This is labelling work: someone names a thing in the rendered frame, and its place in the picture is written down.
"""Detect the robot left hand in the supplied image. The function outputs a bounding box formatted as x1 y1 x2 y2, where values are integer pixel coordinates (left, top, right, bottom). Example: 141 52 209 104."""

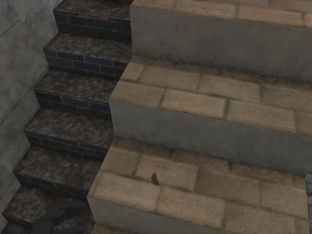
28 203 87 234

